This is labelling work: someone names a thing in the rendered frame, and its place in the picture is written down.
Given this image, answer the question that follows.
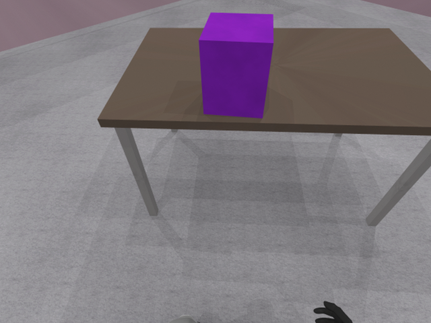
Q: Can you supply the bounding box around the robot left shin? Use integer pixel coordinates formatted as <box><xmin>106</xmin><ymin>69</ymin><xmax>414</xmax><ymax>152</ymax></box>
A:
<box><xmin>180</xmin><ymin>315</ymin><xmax>195</xmax><ymax>321</ymax></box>

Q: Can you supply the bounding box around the table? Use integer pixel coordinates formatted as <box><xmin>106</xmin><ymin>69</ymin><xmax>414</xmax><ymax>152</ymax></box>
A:
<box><xmin>98</xmin><ymin>28</ymin><xmax>431</xmax><ymax>226</ymax></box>

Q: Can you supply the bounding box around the carton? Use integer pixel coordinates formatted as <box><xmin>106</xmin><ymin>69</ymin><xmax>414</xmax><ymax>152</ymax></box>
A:
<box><xmin>199</xmin><ymin>13</ymin><xmax>273</xmax><ymax>118</ymax></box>

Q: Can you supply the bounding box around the robot right hand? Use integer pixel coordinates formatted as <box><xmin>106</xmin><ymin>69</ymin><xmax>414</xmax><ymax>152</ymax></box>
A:
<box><xmin>314</xmin><ymin>301</ymin><xmax>353</xmax><ymax>323</ymax></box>

